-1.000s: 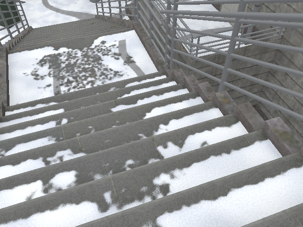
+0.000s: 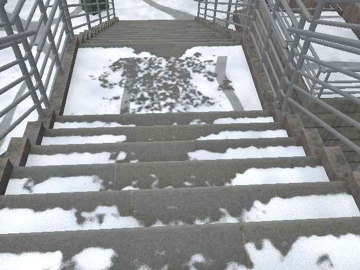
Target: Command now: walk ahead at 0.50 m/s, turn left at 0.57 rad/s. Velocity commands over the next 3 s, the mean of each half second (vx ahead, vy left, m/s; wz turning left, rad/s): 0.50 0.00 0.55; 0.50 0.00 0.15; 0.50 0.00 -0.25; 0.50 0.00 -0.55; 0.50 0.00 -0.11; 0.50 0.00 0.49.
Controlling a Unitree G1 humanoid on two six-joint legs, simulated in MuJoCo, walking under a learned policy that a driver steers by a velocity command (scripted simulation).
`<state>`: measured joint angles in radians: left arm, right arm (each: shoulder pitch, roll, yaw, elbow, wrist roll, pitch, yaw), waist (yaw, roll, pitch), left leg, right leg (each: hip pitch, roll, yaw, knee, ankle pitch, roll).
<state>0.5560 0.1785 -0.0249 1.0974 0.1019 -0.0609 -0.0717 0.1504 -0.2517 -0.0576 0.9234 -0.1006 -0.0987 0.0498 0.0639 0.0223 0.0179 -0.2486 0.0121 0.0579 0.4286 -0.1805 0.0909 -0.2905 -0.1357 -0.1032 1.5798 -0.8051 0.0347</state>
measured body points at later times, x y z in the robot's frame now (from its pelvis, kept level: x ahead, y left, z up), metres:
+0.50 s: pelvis +0.28 -0.04 -0.18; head +0.27 -0.04 +0.27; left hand +0.31 +0.23 -0.31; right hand +0.30 -0.27 -0.33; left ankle +0.13 +0.07 -0.64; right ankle +0.34 -0.11 -0.91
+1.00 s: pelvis +0.52 +0.06 -0.26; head +0.53 +0.07 +0.19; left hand +0.26 +0.10 -0.38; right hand +0.79 +0.00 -0.35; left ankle +0.65 +0.26 -0.97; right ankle +0.34 -0.12 -0.91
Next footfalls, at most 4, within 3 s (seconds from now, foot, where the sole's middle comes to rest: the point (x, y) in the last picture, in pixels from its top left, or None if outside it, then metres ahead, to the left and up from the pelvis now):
0.40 right None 0.38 -0.11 -0.95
1.08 left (136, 258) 0.68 0.25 -1.11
1.68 right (191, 209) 1.05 0.00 -1.27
2.16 left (160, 181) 1.34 0.21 -1.44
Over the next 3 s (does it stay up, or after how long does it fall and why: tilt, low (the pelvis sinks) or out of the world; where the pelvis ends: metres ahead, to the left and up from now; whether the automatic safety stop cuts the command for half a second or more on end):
stays up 1.63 0.16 -0.83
